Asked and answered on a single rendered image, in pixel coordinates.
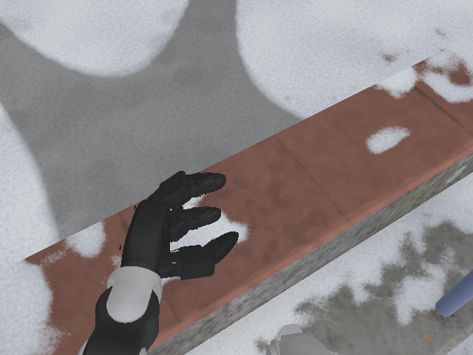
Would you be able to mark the stairs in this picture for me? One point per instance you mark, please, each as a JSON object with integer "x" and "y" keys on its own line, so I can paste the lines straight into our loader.
{"x": 371, "y": 290}

